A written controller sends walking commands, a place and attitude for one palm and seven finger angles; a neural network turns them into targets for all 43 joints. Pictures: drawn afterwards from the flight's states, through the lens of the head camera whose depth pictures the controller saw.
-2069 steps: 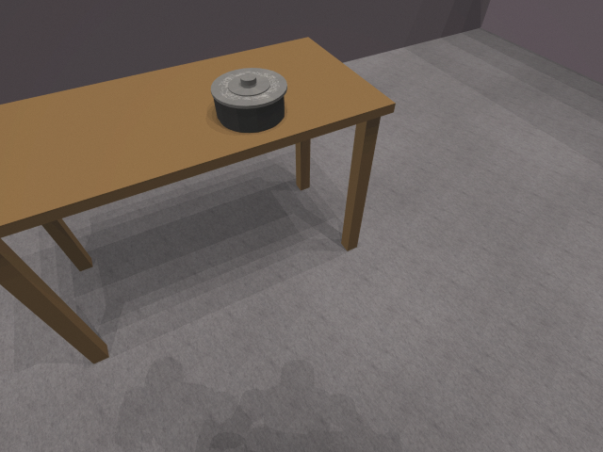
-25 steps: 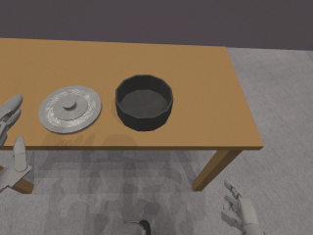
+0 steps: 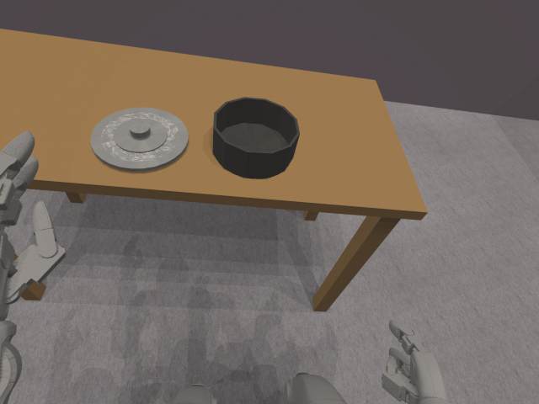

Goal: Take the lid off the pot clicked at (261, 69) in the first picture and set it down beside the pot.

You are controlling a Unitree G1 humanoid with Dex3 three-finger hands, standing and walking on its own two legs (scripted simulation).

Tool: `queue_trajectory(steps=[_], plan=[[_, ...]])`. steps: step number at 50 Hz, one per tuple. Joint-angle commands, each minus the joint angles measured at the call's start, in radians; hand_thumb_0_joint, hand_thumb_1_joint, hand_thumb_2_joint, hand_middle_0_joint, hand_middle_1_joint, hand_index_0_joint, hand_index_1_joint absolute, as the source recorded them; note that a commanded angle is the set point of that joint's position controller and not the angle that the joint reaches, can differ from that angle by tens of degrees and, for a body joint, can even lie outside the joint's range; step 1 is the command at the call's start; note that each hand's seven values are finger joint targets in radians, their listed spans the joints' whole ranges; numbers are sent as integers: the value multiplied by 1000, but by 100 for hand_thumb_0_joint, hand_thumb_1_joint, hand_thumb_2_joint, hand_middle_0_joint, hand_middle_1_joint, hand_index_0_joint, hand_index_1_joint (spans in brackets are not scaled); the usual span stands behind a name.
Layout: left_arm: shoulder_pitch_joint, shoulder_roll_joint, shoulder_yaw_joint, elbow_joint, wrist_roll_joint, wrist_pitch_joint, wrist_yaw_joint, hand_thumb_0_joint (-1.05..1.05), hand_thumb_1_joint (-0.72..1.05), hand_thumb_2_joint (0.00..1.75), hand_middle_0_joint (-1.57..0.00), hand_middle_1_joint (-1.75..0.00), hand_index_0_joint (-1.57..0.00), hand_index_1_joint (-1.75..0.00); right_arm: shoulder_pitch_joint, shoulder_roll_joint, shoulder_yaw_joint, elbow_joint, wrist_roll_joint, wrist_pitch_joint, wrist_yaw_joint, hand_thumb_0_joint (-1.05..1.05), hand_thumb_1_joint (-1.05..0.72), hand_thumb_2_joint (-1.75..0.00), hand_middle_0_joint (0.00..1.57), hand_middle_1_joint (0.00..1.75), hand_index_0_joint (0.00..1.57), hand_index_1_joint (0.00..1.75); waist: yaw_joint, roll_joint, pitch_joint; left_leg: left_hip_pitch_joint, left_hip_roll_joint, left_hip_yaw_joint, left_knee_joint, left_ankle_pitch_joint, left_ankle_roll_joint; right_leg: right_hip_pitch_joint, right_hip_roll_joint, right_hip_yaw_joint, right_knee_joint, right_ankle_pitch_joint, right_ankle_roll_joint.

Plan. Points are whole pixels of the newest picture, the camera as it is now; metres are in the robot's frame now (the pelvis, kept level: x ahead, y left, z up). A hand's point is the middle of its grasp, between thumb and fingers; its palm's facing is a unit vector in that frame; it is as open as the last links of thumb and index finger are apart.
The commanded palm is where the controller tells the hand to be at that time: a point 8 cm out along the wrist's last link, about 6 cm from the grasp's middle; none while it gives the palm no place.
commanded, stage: stop stepping back and stand still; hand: left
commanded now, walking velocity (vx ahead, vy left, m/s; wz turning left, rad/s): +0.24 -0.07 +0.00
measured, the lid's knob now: (139, 129) +0.63 +0.29 -0.02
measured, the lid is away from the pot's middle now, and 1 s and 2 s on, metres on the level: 0.25 0.25 0.25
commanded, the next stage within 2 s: let the arm hang, fingers relaxed in 1.66 s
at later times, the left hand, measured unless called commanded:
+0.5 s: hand out of the picture +0.13 +0.27 +0.15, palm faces +0.35 -0.89 -0.28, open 7.4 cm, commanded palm +0.05 +0.30 +0.21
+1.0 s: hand out of the picture +0.04 +0.22 -0.15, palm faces +0.04 -0.99 -0.16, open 7.4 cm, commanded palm none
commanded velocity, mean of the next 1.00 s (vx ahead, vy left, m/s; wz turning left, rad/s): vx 0.12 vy -0.05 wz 0.00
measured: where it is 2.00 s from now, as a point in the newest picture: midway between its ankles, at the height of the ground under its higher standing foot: outside the picture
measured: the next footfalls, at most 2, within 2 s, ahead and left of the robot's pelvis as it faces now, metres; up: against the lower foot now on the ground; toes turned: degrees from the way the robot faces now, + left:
right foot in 0.18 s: -0.04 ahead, -0.16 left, +0.00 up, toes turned -5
left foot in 0.36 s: -0.06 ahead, +0.13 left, +0.00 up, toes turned +5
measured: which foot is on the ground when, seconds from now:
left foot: down 0.00-0.18, up 0.20-0.34, down 0.36-1.00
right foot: up 0.00-0.16, down 0.18-0.38, up 0.40-0.74, down 0.76-1.00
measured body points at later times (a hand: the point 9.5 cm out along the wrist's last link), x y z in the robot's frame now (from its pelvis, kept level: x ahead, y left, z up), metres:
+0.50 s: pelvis -0.09 +0.03 +0.00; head -0.09 +0.08 +0.45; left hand +0.10 +0.32 +0.17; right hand +0.07 -0.21 -0.05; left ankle -0.06 +0.10 -0.71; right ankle -0.10 -0.11 -0.66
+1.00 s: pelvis -0.09 +0.04 -0.02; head -0.11 +0.07 +0.43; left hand +0.03 +0.27 -0.14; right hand -0.01 -0.22 -0.12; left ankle -0.10 +0.13 -0.71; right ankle -0.13 -0.09 -0.69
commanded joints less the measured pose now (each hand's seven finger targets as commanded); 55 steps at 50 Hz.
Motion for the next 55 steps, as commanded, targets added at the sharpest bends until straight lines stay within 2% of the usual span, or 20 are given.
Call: queue_trajectory(steps=[1, 6, 9, 11, 13, 17, 19, 21, 22, 26, 36, 37, 38, 41, 45, 47, 48, 49, 51, 55], plan=[[182, 332, 287, -581, -12, -133, 42, 0, 90, 90, -20, -30, -20, -30, -34, -167, -98, -175, 14, -74, 12, 0, -90, -90, 20, 30, 20, 30, 28, 241, -329, 124, 229, -206, -308, 357, 128, 63, 37, 45, 107, 1, -9], [443, 217, 244, -517, -21, -91, 40, 0, 90, 90, -20, -30, -20, -30, -21, -131, -48, -214, 11, -15, 38, 0, -90, -90, 20, 30, 20, 30, 26, 352, -277, 0, 143, -129, -283, -165, 50, 366, 23, -91, -491, 191, -29], [312, 215, 231, -332, -21, -92, 27, 0, 90, 90, -20, -30, -20, -30, 11, -134, -54, -213, 35, 10, 15, 0, -90, -90, 20, 30, 20, 30, 13, -24, -227, -57, -22, 39, 149, -184, 2, 359, -112, -12, -727, 260, -104], [217, 182, 177, -180, -31, -86, 24, 0, 90, 90, -20, -30, -20, -30, 41, -157, -67, -199, 45, 25, 1, 0, -90, -90, 20, 30, 20, 30, -7, -157, -159, -93, -53, -6, 503, -90, 0, 219, -295, 183, -783, 444, -212], [187, 170, 166, -103, -25, -62, 29, 0, 90, 90, -20, -30, -20, -30, 7, -166, -73, -198, 57, 54, -2, 0, -90, -90, 20, 30, 20, 30, -1, -228, -97, -10, 14, -103, 491, -69, 17, 44, -296, 171, -717, 368, -212], [24, 139, 92, -103, -4, -99, 23, 0, 90, 90, -20, -30, -20, -30, -50, -144, -22, -197, 56, 47, -40, 0, -90, -90, 20, 30, 20, 30, -7, 130, 42, 60, 7, -4, -196, -49, 41, 19, -124, -84, -471, 133, -113], [15, 137, 91, -225, 5, -126, 33, 0, 90, 90, -20, -30, -20, -30, -19, -165, -40, -211, 37, -2, -38, 0, -90, -90, 20, 30, 20, 30, -1, 389, 7, 144, 153, -283, -452, 21, 126, -47, 49, -95, -113, 28, -59], [34, 216, 137, -403, 9, -135, 42, 0, 90, 90, -20, -30, -20, -30, 0, -130, -35, -202, 12, -47, -26, 0, -90, -90, 20, 30, 20, 30, 1, 305, -143, 253, 234, -446, -423, 340, 200, -96, 56, -8, 79, -46, -48], [34, 212, 129, -510, -1, -130, 37, 0, 90, 90, -20, -30, -20, -30, -13, -132, -40, -199, 2, -67, -9, 0, -90, -90, 20, 30, 20, 30, 2, 376, -171, 234, 254, -543, -454, 295, 163, -105, 36, 49, 125, -22, -43], [229, 235, 166, -579, 10, -97, 60, 0, 90, 90, -20, -30, -20, -30, -27, -138, -36, -157, 18, -80, 34, 0, -90, -90, 20, 30, 20, 30, 28, 364, -154, 96, 205, -295, -444, 81, 139, 24, 4, 45, -1, 114, -52], [203, 110, 103, -71, -5, -48, 26, 0, 90, 90, -20, -30, -20, -30, 9, -157, -38, -184, 28, 5, -18, 0, -90, -90, 20, 30, 20, 30, 0, 104, -118, -15, 98, -113, -328, -223, 53, 393, 45, -143, -661, 201, -76], [180, 121, 91, -76, -7, -51, 19, 0, 90, 90, -20, -30, -20, -30, -1, -161, -38, -186, 31, 13, -19, 0, -90, -90, 20, 30, 20, 30, 4, 18, -139, -24, 67, -96, -219, -211, 54, 411, 0, -90, -702, 227, -96], [136, -68, -204, 540, 130, 111, -73, 0, 90, 90, -20, -30, -20, -30, 23, -223, -69, -30, 3, 17, 30, 0, -90, -90, 20, 30, 20, 30, -11, -71, -184, -135, 30, -50, 131, -137, 28, 396, -237, 27, -661, 494, -145], [-47, -65, -214, 590, 129, 191, -73, 0, 90, 90, -20, -30, -20, -30, 96, -162, -76, -60, -15, 108, 33, 0, -90, -90, 20, 30, 20, 30, -25, -244, -184, -121, 20, 7, 366, -233, 12, 190, -272, 82, -651, 228, -256], [-171, -51, -257, 810, 123, 195, -81, 0, 90, 90, -20, -30, -20, -30, 127, -159, -66, -6, -48, 131, 37, 0, -90, -90, 20, 30, 20, 30, -50, -1, -65, 98, 21, 26, -79, -120, 33, 16, -245, 37, -461, 142, -168], [-169, -155, -294, 885, 103, 211, -104, 0, 90, 90, -20, -30, -20, -30, 202, -241, -82, 45, -66, 112, 23, 0, -90, -90, 20, 30, 20, 30, -38, 522, 25, 153, 238, -501, -442, 63, 173, -228, 36, -107, -4, -104, -33], [-225, -115, -295, 925, 86, 200, -99, 0, 90, 90, -20, -30, -20, -30, 200, -258, -83, 56, -65, 109, 4, 0, -90, -90, 20, 30, 20, 30, -45, 403, 33, 140, 313, -590, -485, 173, 246, -224, 6, 32, 134, -86, -35], [-247, -98, -291, 969, 79, 196, -99, 0, 90, 90, -20, -30, -20, -30, 166, -255, -80, 66, -59, 110, -3, 0, -90, -90, 20, 30, 20, 30, -23, 256, -6, 66, 314, -527, -494, 88, 241, -154, -29, 76, 144, -49, -45], [-252, -91, -296, 1071, 84, 201, -97, 0, 90, 90, -20, -30, -20, -30, 107, -233, -74, 82, -55, 96, -15, 0, -90, -90, 20, 30, 20, 30, 11, 268, -2, -44, 286, -499, -484, 23, 210, -97, -43, 88, 104, -27, -40], [-52, -148, -298, 1247, 85, 183, -106, 0, 90, 90, -20, -30, -20, -30, 135, -180, -72, 161, -50, 93, -27, 0, -90, -90, 20, 30, 20, 30, 65, 301, -198, 104, 128, -132, -254, 193, 82, 225, 22, -37, -434, 83, -42]])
